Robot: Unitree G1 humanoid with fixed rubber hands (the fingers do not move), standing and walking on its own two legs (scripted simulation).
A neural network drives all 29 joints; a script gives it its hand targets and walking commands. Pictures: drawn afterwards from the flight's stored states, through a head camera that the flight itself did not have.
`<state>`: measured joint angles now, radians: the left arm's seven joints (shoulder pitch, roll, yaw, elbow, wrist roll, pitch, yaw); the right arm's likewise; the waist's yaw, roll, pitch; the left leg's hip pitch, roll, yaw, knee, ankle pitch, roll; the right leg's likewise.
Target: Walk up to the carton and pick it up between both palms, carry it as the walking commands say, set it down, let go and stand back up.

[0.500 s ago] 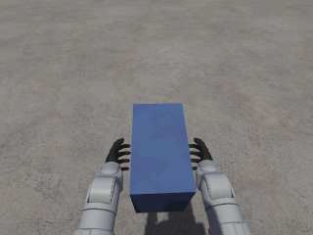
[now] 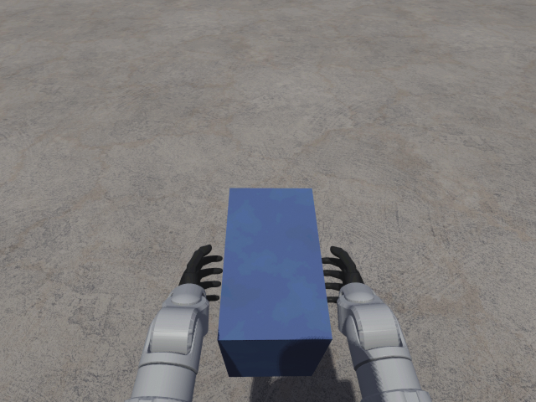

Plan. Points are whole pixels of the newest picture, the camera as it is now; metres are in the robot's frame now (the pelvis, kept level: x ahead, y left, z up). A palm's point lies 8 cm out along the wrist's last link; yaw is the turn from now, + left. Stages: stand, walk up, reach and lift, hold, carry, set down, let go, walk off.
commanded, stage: carry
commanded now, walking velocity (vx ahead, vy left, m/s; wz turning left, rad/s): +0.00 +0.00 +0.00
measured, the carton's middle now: (270, 282) +0.37 +0.01 -0.05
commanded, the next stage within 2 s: hold in 1.58 s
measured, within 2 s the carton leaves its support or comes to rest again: neither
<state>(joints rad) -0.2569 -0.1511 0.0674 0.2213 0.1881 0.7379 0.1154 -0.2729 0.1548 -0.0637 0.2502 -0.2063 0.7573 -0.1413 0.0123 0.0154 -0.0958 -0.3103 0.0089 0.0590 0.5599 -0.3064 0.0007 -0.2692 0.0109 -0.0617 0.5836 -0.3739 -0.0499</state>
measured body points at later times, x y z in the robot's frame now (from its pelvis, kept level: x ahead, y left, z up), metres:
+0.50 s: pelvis -0.07 -0.01 +0.00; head -0.09 -0.02 +0.45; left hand +0.25 +0.11 +0.04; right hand +0.24 -0.13 +0.03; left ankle -0.01 +0.12 -0.73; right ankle -0.05 -0.08 -0.73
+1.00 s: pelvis -0.08 +0.00 +0.00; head -0.10 -0.01 +0.45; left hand +0.24 +0.12 +0.04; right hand +0.23 -0.12 +0.02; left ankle -0.01 +0.12 -0.73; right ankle -0.05 -0.08 -0.73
